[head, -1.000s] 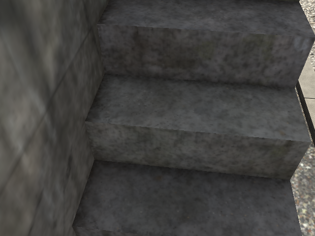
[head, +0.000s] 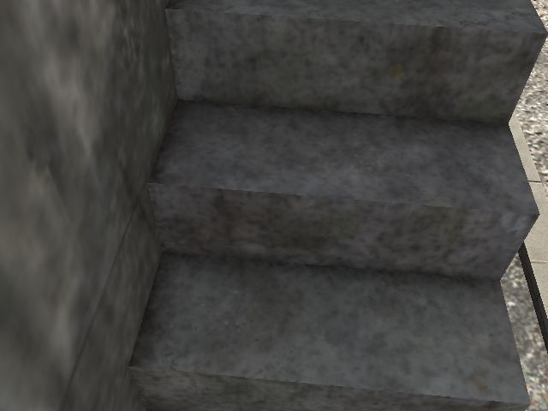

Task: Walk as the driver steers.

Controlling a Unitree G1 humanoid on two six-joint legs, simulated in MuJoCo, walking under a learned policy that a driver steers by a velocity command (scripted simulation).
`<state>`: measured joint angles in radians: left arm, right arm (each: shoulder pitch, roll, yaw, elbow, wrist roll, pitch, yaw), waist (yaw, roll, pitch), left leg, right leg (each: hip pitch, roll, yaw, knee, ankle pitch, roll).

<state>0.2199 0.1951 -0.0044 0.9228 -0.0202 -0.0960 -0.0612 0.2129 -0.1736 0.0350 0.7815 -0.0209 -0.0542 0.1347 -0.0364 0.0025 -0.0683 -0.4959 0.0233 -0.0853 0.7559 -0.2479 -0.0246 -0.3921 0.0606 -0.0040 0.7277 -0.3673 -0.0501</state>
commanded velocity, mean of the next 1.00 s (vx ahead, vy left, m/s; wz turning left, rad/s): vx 0.02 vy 0.00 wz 0.00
